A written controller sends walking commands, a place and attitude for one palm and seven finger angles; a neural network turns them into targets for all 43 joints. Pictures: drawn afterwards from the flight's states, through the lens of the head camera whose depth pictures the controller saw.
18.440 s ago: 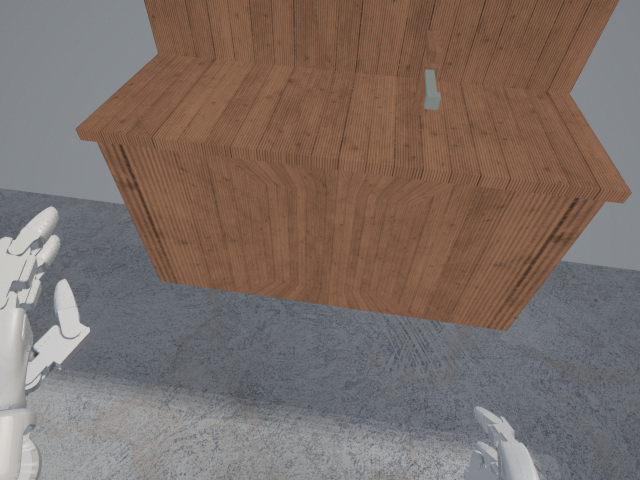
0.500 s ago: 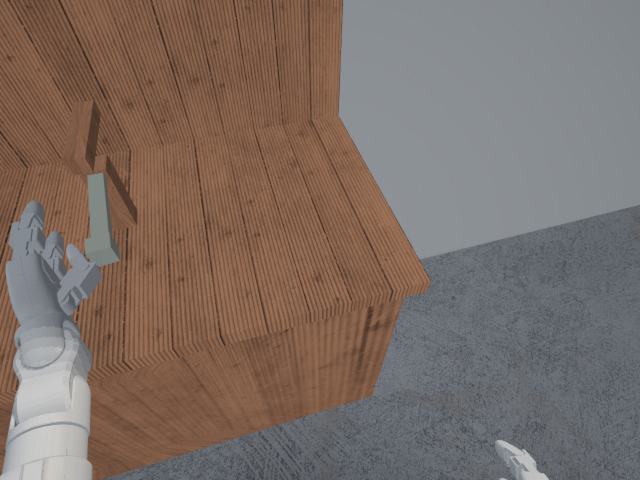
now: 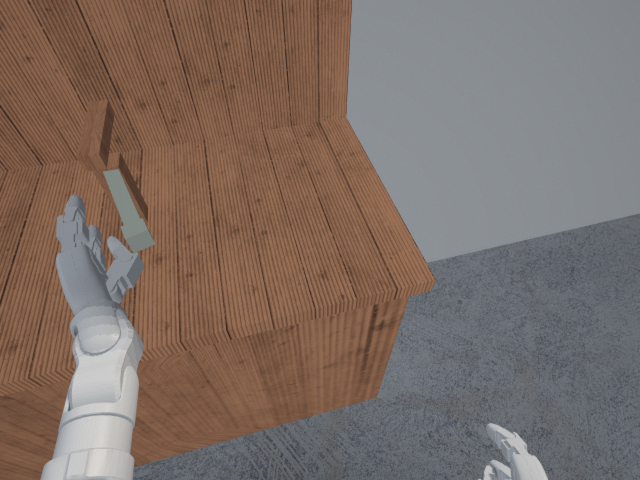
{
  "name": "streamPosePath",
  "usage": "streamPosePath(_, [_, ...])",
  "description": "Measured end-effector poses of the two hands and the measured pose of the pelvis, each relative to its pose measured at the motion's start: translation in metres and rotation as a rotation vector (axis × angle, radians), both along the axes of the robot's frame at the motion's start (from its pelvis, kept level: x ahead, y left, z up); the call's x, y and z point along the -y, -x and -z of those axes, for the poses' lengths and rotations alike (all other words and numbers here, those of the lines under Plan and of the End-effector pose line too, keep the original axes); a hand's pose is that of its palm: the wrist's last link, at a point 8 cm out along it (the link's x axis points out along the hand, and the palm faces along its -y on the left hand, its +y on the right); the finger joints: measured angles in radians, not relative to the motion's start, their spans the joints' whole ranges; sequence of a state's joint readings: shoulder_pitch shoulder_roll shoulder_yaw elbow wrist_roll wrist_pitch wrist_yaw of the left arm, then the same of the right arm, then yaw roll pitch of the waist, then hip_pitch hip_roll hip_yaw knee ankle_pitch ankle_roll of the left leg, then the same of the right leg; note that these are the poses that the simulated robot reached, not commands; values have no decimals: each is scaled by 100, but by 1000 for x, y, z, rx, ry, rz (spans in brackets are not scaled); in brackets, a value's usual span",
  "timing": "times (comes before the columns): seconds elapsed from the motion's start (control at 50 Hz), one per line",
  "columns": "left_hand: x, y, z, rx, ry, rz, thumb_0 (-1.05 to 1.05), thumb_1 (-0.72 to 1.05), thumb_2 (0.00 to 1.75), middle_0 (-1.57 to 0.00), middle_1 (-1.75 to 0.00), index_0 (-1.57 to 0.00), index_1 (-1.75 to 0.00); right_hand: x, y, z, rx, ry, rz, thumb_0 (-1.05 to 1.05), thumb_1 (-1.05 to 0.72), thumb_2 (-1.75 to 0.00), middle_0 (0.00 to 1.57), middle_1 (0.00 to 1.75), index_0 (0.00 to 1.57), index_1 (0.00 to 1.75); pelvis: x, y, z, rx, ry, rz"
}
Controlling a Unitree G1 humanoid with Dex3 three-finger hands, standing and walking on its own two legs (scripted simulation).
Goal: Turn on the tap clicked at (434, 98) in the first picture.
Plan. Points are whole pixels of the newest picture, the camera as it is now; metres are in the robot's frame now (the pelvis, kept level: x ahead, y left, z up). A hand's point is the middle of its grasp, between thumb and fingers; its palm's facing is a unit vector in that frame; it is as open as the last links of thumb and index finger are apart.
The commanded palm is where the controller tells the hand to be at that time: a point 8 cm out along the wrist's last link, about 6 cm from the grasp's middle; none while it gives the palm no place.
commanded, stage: push the lever round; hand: left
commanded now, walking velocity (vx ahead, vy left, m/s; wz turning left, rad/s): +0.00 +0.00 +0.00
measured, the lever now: (138, 235) +0.38 +0.26 +0.10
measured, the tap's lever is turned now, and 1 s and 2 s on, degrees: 17 43 71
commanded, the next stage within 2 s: none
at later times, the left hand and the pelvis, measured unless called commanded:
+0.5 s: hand (171, 246) +0.37 +0.22 +0.09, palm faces +0.66 -0.75 -0.07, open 7.7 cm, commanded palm +0.32 +0.24 +0.09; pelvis +0.00 -0.01 +0.00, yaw +0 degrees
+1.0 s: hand (202, 228) +0.40 +0.19 +0.09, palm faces +0.73 -0.68 -0.09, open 7.7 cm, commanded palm +0.35 +0.21 +0.09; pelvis +0.00 -0.01 +0.00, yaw +0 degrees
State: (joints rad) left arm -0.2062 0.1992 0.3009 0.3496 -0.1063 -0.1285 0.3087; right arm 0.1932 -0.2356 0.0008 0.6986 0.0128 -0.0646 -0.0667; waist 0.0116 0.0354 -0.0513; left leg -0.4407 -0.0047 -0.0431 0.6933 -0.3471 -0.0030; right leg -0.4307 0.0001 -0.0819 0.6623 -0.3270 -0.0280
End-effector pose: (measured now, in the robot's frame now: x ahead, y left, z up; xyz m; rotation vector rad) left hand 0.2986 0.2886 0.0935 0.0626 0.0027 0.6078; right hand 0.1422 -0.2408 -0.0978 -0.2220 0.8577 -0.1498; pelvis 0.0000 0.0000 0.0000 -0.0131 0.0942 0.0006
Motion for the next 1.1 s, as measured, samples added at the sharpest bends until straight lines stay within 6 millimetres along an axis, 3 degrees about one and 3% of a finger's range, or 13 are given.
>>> streamPosePath(0.5, [41, -20, 0, -26, 5, -120, 2, 92, 91, -16, -15, -16, -15, 11, 11, 5, -75, 1, 30, 1, -91, -90, 21, 30, 20, 30, 6, -3, -1, -1, -4, 7])
streamPosePath(0.84, [71, -40, -3, -54, 17, -187, 2, 93, 91, -16, -15, -16, -15, 1, 1, 7, -81, -20, 4, 1, -91, -90, 21, 30, 20, 30, 7, -3, -1, -9, -6, 2])
streamPosePath(1.1, [84, -54, -3, -72, 25, -242, 1, 92, 92, -16, -15, -16, -15, 4, 12, 14, -135, -27, 7, 1, -91, -90, 21, 30, 20, 30, 8, -3, 1, -27, -5, 0])
